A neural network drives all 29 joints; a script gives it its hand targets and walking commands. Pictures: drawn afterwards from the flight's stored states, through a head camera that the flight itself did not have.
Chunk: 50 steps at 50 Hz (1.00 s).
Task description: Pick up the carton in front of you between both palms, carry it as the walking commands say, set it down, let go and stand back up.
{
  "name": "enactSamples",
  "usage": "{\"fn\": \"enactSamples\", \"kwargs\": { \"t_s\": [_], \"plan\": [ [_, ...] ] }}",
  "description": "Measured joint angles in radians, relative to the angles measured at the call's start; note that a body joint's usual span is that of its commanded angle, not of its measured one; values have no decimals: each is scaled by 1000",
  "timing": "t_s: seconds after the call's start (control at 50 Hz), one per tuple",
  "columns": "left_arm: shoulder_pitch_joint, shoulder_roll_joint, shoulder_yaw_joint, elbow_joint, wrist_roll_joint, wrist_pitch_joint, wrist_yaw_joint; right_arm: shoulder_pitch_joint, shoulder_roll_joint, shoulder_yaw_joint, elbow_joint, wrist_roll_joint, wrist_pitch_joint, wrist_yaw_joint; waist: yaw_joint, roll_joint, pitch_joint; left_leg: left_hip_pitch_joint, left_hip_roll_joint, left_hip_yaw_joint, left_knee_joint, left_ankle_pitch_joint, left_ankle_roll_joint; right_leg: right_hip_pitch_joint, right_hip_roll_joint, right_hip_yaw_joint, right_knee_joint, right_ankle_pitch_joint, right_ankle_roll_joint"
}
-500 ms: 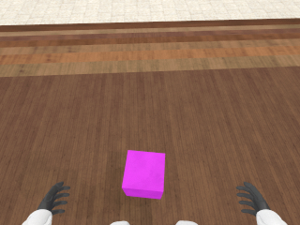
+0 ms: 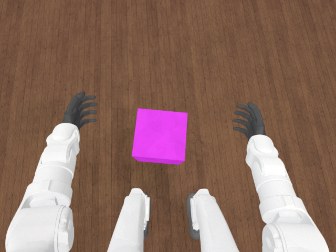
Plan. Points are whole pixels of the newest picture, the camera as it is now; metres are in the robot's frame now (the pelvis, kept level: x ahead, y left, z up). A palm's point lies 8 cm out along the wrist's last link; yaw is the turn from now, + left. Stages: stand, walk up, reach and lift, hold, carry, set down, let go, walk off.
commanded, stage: reach and lift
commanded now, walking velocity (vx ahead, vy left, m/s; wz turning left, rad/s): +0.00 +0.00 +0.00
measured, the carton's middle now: (160, 139) +0.45 +0.03 -0.55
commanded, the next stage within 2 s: none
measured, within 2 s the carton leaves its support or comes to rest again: leaves its support in 1.92 s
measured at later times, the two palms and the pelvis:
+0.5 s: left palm (101, 111) +0.47 +0.22 -0.22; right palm (223, 120) +0.45 -0.17 -0.22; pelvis -0.02 +0.00 -0.09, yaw -1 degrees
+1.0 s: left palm (116, 131) +0.46 +0.21 -0.44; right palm (207, 136) +0.44 -0.16 -0.44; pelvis -0.06 -0.01 -0.27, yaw -2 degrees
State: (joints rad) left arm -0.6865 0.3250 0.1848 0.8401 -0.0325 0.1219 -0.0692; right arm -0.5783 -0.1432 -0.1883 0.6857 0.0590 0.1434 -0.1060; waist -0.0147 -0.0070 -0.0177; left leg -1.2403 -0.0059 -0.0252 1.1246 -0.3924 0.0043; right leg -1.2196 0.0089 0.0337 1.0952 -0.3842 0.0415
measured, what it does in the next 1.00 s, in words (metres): lowers itself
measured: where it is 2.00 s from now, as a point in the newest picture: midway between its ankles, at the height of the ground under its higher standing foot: (169, 224)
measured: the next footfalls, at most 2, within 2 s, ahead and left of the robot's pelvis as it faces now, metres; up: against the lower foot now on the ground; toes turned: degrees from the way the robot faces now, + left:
none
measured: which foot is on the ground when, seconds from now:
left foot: down 0.00-1.00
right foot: down 0.00-1.00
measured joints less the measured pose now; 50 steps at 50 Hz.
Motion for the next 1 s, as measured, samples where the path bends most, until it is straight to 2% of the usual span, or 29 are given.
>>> {"fn": "enactSamples", "kwargs": {
  "t_s": [0.12,0.22,0.34,0.44,0.52,0.6,0.76,0.84,1.0],
  "plan": [
    [-275,28,27,112,5,13,-6,-253,8,-58,69,-4,22,-27,-9,-1,13,-170,-9,-2,29,52,3,-167,-3,4,30,48,11],
    [-455,43,55,180,41,26,-11,-411,25,-113,102,-39,35,-38,-20,-1,18,-277,-17,-8,51,76,5,-270,-6,2,50,68,15],
    [-506,15,109,218,109,0,-4,-446,54,-182,131,-95,-3,-22,-22,-2,-19,-378,-23,-15,75,73,4,-366,-7,-1,73,62,17],
    [-467,-11,122,228,123,-39,19,-418,61,-206,169,-115,-56,-8,-15,-3,-82,-506,-24,-21,178,23,1,-493,-1,-5,175,11,16],
    [-429,-14,100,215,91,-67,38,-398,50,-182,184,-90,-90,-10,-8,-3,-111,-636,-24,-27,314,-35,-5,-622,8,-8,310,-47,15],
    [-403,5,55,174,30,-86,55,-386,29,-118,156,-28,-108,-24,-2,-4,-92,-759,-24,-32,459,-84,-11,-745,20,-8,455,-95,16],
    [-419,69,-28,93,-86,-75,71,-403,-12,-3,66,78,-84,-70,7,-13,25,-921,-23,-32,718,-138,-24,-916,43,-2,720,-148,19],
    [-480,98,-51,132,-116,-64,71,-465,-23,11,92,95,-65,-85,8,-15,87,-965,-24,-34,810,-140,-29,-962,50,-4,814,-150,22],
    [-637,124,-94,298,-142,-82,79,-636,-47,6,270,105,-78,-80,10,-25,215,-1030,-22,-39,937,-126,-32,-1024,58,-10,937,-135,29]
  ]
}}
